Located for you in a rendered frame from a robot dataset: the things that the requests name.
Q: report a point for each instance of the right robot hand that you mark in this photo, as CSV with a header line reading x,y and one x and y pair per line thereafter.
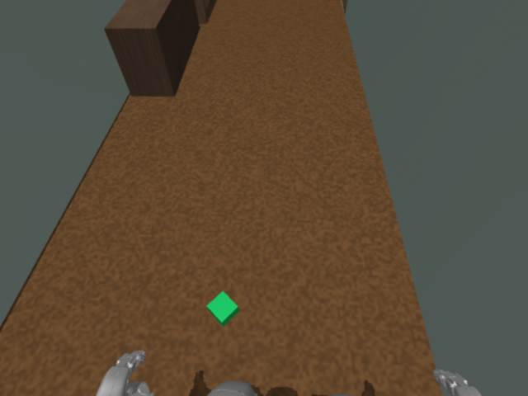
x,y
455,384

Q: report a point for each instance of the left robot hand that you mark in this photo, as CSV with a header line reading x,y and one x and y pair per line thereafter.
x,y
116,380

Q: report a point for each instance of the bookshelf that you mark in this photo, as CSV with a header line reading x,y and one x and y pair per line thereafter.
x,y
203,8

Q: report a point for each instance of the small box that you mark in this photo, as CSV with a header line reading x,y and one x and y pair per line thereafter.
x,y
223,308

